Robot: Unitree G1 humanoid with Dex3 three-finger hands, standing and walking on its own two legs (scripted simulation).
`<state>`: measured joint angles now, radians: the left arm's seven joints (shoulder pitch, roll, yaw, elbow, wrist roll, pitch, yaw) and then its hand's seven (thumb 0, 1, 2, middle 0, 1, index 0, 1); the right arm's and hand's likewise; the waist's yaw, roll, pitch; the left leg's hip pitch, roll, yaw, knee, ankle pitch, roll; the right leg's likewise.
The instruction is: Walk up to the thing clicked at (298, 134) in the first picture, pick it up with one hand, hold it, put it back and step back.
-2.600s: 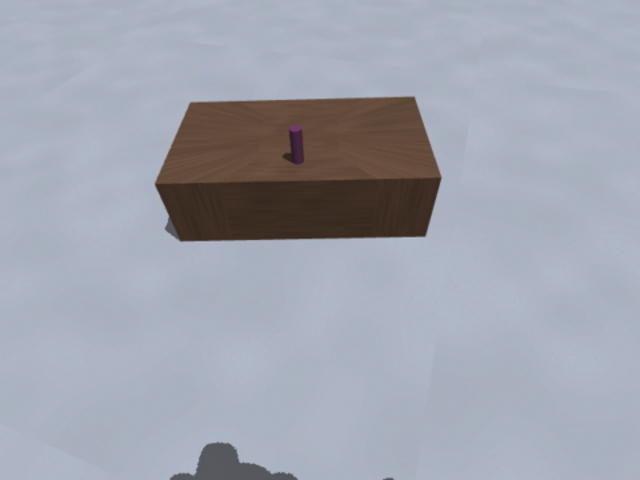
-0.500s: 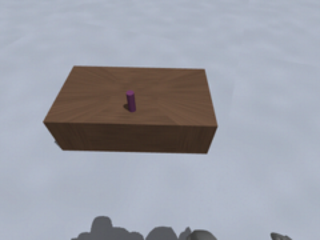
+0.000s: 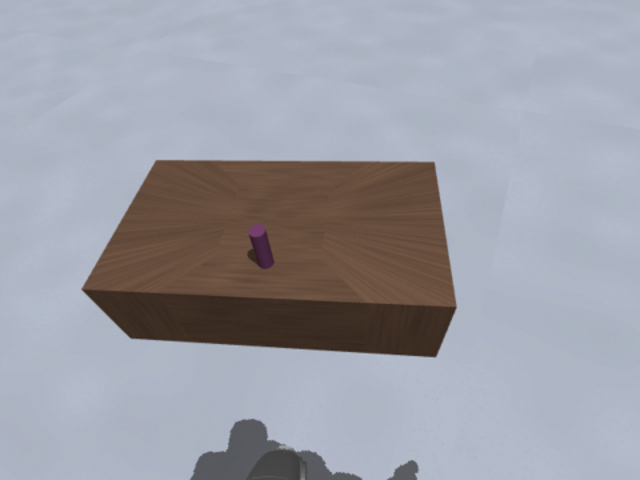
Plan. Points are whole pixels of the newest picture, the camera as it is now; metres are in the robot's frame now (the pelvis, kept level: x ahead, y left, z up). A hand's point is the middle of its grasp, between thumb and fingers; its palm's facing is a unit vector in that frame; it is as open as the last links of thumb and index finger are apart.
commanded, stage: walk up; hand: left
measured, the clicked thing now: (261, 247) +0.75 +0.26 -0.37
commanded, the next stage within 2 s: none
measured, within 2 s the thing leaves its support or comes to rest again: neither
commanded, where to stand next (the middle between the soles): +0.33 +0.04 m, yaw +0 degrees
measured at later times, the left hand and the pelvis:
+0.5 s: hand (161, 417) +0.23 +0.30 -0.14, palm faces -0.06 -0.93 -0.37, open 7.4 cm; pelvis +0.17 +0.02 +0.00, yaw +0 degrees
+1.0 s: hand (182, 370) +0.31 +0.30 -0.17, palm faces +0.00 -0.92 -0.38, open 7.4 cm; pelvis +0.24 +0.02 -0.02, yaw +0 degrees
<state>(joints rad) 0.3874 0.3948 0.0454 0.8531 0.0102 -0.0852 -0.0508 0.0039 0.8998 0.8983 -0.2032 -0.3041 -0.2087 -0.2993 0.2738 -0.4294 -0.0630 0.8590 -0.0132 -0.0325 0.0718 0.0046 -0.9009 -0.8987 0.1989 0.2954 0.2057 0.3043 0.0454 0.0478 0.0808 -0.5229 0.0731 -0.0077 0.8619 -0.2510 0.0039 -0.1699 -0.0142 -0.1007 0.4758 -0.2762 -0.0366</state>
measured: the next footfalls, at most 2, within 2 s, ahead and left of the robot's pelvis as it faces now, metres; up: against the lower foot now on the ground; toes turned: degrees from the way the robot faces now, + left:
left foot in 0.14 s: +0.20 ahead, +0.14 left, +0.00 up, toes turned +6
right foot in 0.58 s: +0.33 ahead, -0.12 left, +0.00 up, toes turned -1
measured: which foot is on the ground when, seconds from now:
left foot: up 0.00-0.12, down 0.14-0.60, up 0.62-0.92, down 0.94-1.00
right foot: down 0.00-0.18, up 0.20-0.56, down 0.58-1.00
